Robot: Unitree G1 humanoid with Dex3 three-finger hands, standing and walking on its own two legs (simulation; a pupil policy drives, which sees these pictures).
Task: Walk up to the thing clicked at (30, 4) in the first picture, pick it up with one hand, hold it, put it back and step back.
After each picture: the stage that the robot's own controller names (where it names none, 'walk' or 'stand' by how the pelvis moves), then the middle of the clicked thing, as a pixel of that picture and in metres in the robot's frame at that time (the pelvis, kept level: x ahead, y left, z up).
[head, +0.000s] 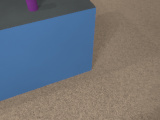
stand; (31, 0) +0.99 +0.34 -0.02
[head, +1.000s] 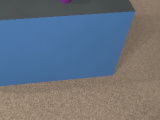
walk; out of the picture +0.94 +0.17 +0.00
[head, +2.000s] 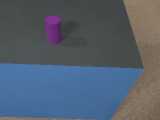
walk; (53, 30) +0.60 +0.16 +0.01
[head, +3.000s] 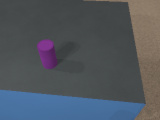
stand; (47, 54) +0.49 +0.18 +0.00
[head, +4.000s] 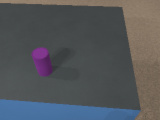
stand; (42, 62) +0.47 +0.19 -0.02
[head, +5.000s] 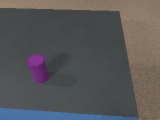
stand; (38, 69) +0.44 +0.20 -0.02
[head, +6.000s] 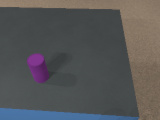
stand; (38, 68) +0.44 +0.20 -0.02
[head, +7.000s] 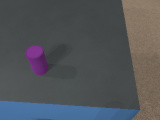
rise first; (37, 60) +0.45 +0.20 -0.02
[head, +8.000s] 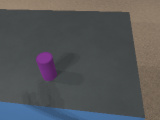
rise first; (47, 67) +0.46 +0.20 -0.02
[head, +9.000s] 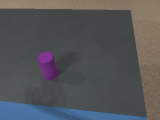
go down; (48, 66) +0.45 +0.20 -0.02
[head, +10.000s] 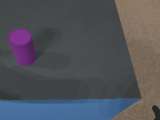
go down; (23, 48) +0.45 +0.18 +0.03
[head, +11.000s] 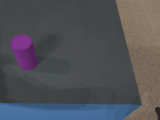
approach; (25, 53) +0.45 +0.19 +0.03
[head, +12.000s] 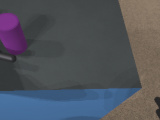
close in; (12, 35) +0.47 +0.19 +0.07
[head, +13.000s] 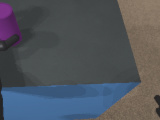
lift; (6, 26) +0.50 +0.20 +0.08
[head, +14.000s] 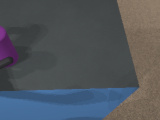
lift; (0, 47) +0.43 +0.22 +0.07
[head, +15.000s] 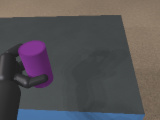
lift; (37, 65) +0.31 +0.14 +0.19
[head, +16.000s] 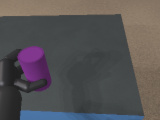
hold; (36, 69) +0.31 +0.15 +0.16
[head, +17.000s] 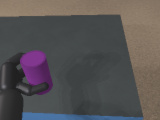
hold; (38, 73) +0.31 +0.15 +0.15
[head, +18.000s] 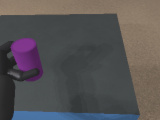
crouch; (28, 60) +0.35 +0.17 +0.16
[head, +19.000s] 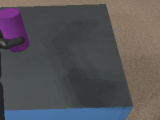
lower; (13, 31) +0.45 +0.19 +0.18
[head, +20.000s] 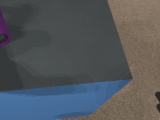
lower; out of the picture +0.50 +0.20 +0.08
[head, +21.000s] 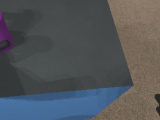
lower; out of the picture +0.49 +0.21 +0.07
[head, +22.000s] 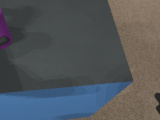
lower; out of the picture +0.50 +0.20 +0.08
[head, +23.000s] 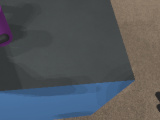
lower; out of the picture +0.50 +0.20 +0.08
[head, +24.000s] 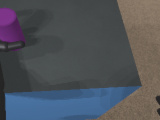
open; (9, 31) +0.48 +0.18 +0.08
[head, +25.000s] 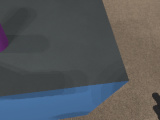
sink last; out of the picture +0.49 +0.20 +0.07
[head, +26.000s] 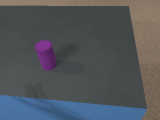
stand; (46, 55) +0.49 +0.20 +0.04
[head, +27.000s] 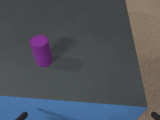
stand; (41, 51) +0.48 +0.19 +0.03
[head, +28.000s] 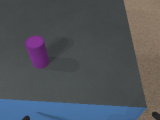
stand; (38, 52) +0.47 +0.19 +0.04
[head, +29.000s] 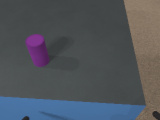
stand; (38, 51) +0.48 +0.19 +0.04
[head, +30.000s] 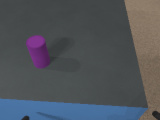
stand; (39, 52) +0.47 +0.19 +0.04
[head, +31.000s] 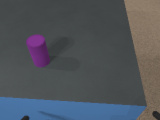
stand; (39, 51) +0.47 +0.19 +0.04
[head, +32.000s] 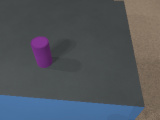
stand; (42, 52) +0.48 +0.18 +0.02
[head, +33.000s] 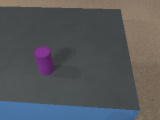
walk; (44, 61) +0.49 +0.19 -0.02
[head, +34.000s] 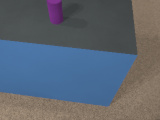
walk; (55, 10) +0.71 +0.15 +0.00
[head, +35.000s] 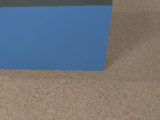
walk; out of the picture +1.03 +0.25 +0.00
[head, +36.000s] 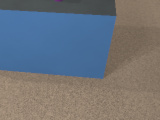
stand; out of the picture +1.08 +0.18 -0.01
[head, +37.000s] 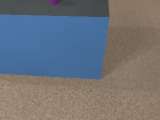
stand; out of the picture +1.09 +0.21 -0.02
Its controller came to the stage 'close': yes
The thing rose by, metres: 0.19
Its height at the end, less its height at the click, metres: +0.00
